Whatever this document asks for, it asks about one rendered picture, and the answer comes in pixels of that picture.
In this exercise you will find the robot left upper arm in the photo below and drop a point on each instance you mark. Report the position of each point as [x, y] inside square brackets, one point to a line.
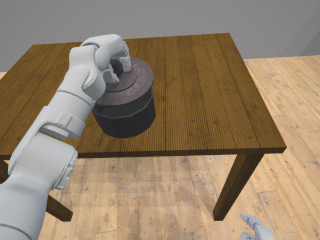
[46, 164]

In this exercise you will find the lid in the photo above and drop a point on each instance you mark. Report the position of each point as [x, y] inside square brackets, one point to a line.
[132, 85]

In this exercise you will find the right robot hand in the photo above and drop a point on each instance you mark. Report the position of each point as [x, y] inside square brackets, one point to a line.
[262, 232]

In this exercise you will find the knob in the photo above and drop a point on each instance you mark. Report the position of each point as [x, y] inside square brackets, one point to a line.
[116, 66]

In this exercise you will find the left robot hand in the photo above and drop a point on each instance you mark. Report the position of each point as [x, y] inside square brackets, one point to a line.
[115, 46]

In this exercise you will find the left robot forearm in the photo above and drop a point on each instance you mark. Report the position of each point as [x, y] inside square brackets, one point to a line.
[73, 101]

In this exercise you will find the pot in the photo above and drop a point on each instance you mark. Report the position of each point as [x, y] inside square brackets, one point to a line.
[126, 121]

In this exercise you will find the table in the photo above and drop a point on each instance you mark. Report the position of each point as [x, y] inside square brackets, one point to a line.
[206, 103]

